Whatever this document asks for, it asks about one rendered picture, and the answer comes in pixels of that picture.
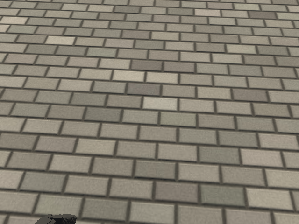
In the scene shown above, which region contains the robot left hand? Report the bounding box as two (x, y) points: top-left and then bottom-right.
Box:
(35, 214), (77, 224)

